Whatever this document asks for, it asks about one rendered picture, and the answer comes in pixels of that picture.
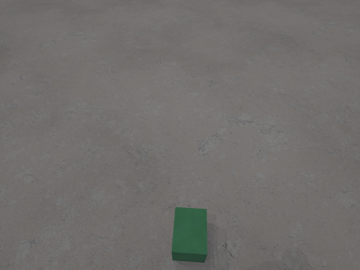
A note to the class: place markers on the carton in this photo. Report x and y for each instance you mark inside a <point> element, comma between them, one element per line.
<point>190,235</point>

